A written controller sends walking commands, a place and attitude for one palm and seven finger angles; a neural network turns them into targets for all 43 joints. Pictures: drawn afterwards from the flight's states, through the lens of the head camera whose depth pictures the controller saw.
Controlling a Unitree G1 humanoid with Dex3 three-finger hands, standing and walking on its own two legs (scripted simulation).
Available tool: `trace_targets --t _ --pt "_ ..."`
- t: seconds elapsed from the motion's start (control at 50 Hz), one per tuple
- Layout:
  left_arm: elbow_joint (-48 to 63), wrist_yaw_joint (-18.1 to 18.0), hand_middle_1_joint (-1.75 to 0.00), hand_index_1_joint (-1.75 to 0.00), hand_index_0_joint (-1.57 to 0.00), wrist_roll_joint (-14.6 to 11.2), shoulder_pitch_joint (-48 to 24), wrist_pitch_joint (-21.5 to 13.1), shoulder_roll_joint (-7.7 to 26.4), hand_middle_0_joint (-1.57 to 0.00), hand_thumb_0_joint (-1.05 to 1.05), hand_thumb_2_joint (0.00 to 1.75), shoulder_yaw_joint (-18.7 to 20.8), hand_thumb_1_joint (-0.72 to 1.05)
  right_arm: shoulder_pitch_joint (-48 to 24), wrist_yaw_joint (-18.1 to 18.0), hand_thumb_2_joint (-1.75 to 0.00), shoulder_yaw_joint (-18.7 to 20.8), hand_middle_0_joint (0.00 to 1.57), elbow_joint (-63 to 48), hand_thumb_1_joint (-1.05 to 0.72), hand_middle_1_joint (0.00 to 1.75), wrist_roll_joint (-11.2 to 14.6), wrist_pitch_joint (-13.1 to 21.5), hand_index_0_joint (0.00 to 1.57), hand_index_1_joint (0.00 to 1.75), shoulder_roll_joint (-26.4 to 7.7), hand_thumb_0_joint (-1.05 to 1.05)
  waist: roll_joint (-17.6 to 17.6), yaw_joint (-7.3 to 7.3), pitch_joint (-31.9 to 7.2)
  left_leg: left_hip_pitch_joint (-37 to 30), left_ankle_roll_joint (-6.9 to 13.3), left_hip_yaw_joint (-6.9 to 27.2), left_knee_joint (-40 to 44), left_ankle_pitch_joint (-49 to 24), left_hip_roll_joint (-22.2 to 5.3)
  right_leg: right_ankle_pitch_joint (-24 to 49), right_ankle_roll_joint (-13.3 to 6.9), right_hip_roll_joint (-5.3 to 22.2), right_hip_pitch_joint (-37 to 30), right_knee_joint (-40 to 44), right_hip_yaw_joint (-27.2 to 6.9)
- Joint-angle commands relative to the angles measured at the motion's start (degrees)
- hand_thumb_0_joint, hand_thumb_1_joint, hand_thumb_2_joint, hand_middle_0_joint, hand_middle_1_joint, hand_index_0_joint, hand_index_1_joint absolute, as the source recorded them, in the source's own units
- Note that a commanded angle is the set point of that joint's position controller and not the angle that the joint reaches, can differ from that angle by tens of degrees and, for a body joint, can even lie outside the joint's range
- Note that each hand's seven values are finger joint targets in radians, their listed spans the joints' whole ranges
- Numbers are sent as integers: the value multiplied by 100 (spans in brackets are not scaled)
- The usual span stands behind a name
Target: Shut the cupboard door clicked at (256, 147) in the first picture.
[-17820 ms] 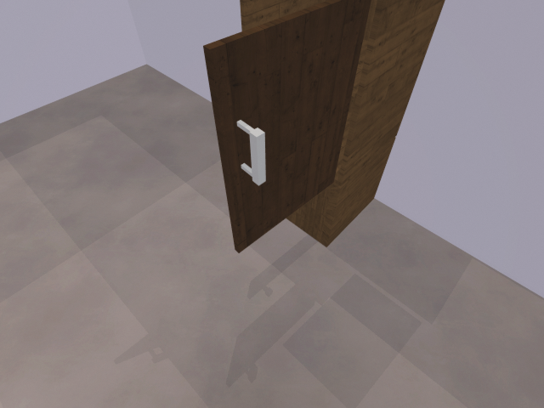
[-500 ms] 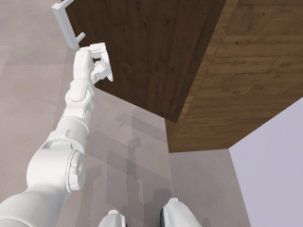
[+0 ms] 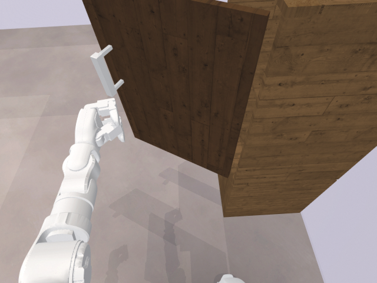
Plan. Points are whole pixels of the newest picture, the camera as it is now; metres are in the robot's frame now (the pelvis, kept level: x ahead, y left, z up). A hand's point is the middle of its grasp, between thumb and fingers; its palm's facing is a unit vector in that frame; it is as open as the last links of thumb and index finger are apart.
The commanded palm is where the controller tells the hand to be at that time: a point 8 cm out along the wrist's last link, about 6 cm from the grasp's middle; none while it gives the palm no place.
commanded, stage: draw the hand back to the body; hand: left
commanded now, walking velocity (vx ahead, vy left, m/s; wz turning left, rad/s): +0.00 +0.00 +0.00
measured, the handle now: (109, 71) +0.65 +0.20 +0.06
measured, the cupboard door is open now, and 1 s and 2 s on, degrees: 59 59 59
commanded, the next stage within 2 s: step back with the hand held close in 1.30 s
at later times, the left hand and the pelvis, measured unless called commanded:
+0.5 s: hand (46, 181) +0.28 +0.22 +0.14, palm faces +0.25 -0.94 -0.24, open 3.3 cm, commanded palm +0.24 +0.26 +0.16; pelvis +0.00 +0.01 +0.03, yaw +2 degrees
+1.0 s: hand out of the picture +0.18 +0.30 +0.20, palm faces +0.51 -0.73 -0.45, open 6.7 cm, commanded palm +0.14 +0.32 +0.21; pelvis +0.01 +0.02 +0.04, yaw +2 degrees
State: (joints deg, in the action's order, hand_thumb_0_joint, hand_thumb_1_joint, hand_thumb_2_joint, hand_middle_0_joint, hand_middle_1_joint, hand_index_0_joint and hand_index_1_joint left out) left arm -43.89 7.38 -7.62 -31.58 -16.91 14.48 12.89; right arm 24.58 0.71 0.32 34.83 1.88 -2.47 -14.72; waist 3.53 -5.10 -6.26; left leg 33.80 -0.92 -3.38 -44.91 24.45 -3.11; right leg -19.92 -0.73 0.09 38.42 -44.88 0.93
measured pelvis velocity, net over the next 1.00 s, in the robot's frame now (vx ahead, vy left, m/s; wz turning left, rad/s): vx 0.01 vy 0.02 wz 0.04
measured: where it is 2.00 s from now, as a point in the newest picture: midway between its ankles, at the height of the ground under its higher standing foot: outside the picture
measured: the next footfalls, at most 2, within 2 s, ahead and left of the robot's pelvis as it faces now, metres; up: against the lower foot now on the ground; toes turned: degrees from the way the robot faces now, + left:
none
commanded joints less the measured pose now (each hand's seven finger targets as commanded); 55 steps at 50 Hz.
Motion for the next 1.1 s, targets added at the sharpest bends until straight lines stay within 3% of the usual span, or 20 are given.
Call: trace_targets --t 0.0,0.06,0.08,0.14,0.2,0.22,0.24,0.26,0.36,0.44,0.46,0.52,0.6,0.66,0.78,0.86,0.9,0.92,0.98,1.08 --pt "2319 171 -150 -150 -130 -466 -2133 -152 812 -130 0 90 -114 90 -335 -252 -90 284 20 -760 -90 30 96 363 20 30 -733 0 -544 13 -1700 -800 275 -7 721 -1507 327 2275 70 -143 -2301 869 33" --pt "3096 220 -150 -150 -130 -421 -2047 -354 740 -130 0 90 -387 90 -537 -353 -90 232 20 -718 -90 30 84 531 20 30 -656 0 -33 3 -1621 -1275 287 68 832 -1602 327 2188 33 -124 -2211 919 51" --pt "3016 257 -150 -150 -130 -398 -1727 -352 797 -130 0 90 -357 90 -632 -362 -90 215 20 -659 -90 30 88 576 20 30 -634 0 150 75 -1536 -1346 258 104 880 -1566 321 2074 11 -117 -2153 914 64" --pt "2924 400 -144 -144 -124 -420 -802 -122 849 -124 0 90 -313 90 -910 -360 -90 167 20 -718 -90 30 120 635 20 30 -662 0 4 269 -1285 -1337 222 148 1094 -1337 324 1726 -16 -75 -2249 1000 113" --pt "2903 587 -135 -135 -116 -619 52 383 1026 -116 0 90 -49 90 -1277 -384 -90 100 20 -900 -90 30 181 638 20 30 -690 0 -349 477 -973 -1228 218 131 1293 -1160 342 1539 3 1 -2508 1176 96" --pt "3872 -48 -132 -132 -113 -72 -87 310 1077 -113 0 90 -330 90 -1545 -514 -90 134 20 -1041 -90 30 142 533 20 30 -476 0 -664 497 -891 -1427 238 60 1515 -1244 357 1229 32 130 -2684 1566 -141" --pt "3688 -393 -129 -129 -111 6 474 442 1077 -111 0 90 -129 90 -1582 -590 -90 154 20 -993 -90 30 111 466 20 30 -505 0 -821 490 -642 -1461 236 49 1588 -1123 324 975 65 126 -2683 1720 -144" --pt "3803 -528 -126 -126 -108 10 739 553 931 -108 0 90 -244 90 -1653 -619 -90 105 20 -1041 -90 30 109 445 20 30 -490 0 -939 510 -409 -1428 247 96 1680 -1099 323 910 71 141 -2711 1811 -122" --pt "5100 -974 -111 -111 -94 247 1324 839 1087 -94 0 90 -162 90 -1859 -692 -90 26 20 -1037 -90 30 49 410 20 30 -451 0 -348 570 -634 -2224 251 76 2000 -1850 255 1769 12 111 -3298 1948 20" --pt "5924 -1194 -99 -99 -83 390 1526 924 1013 -83 0 90 -249 90 -1981 -694 -90 -54 20 -983 -90 30 -33 575 20 30 -374 0 210 563 -444 -2672 205 83 2242 -2124 245 1876 -16 50 -3343 2130 117" --pt "5993 -1225 -96 -96 -81 403 1745 947 1026 -81 0 90 -267 90 -1973 -692 -90 -70 20 -947 -90 30 -57 621 20 30 -399 0 144 559 -316 -2663 204 108 2299 -2138 238 1840 -21 45 -3392 2222 125" --pt "6425 -1327 -87 -87 -72 435 2330 980 1085 -72 0 90 -93 90 -2001 -670 -90 -78 20 -924 -90 30 -107 717 20 30 -380 0 109 626 -391 -2862 182 127 2396 -2426 231 2038 -20 19 -3590 2259 180" --pt "6555 -1356 -75 -75 -61 425 3318 1036 1177 -61 0 90 216 90 -2046 -630 -90 -66 20 -884 -90 30 -134 735 20 30 -378 0 -269 714 -85 -2790 163 138 2511 -2543 204 2081 11 10 -3708 2351 212" --pt "6573 -1355 -66 -66 -53 408 3935 1063 1328 -53 0 90 561 90 -2063 -609 -90 -47 20 -842 -90 30 -159 717 20 30 -391 0 -319 788 165 -2666 147 137 2573 -2539 204 2041 13 19 -3759 2421 220" --pt "7558 -1398 -48 -48 -36 419 4750 970 1614 -36 0 90 1121 90 -2071 -557 -90 18 20 -908 -90 30 -173 807 20 30 -334 0 95 883 -137 -2808 123 96 2458 -3125 201 2394 42 55 -3939 2325 201" --pt "7716 -1461 -36 -36 -25 418 5385 954 1773 -25 0 90 1485 90 -2040 -548 -90 70 20 -832 -90 30 -183 910 20 30 -359 0 67 905 118 -2699 112 80 2448 -3079 176 2294 54 38 -3827 2384 216" --pt "7850 -1486 -30 -30 -20 412 5551 915 1799 -20 0 90 1619 90 -2010 -550 -90 88 20 -823 -90 30 -169 955 20 30 -340 0 62 902 180 -2663 104 75 2457 -2990 164 2183 63 38 -3761 2367 226" --pt "7725 -1470 -30 -30 -20 440 5436 916 1576 -20 0 90 1391 90 -2019 -550 -90 77 20 -771 -90 30 -172 978 20 30 -340 0 52 843 388 -2625 103 57 2502 -2771 171 2000 70 35 -3600 2424 234" --pt "7482 -1494 -30 -30 -20 470 5088 928 1405 -20 0 90 1127 90 -1964 -591 -90 106 20 -676 -90 30 -163 1051 20 30 -436 0 -44 724 774 -2587 142 68 2599 -2200 161 1500 81 36 -3289 2561 225" --pt "7480 -1543 -30 -30 -20 494 4884 863 1495 -20 0 90 1176 90 -2013 -655 -90 130 20 -668 -90 30 -173 1135 20 30 -447 0 -185 791 484 -2675 210 81 2667 -1794 213 1128 71 50 -3407 2591 186"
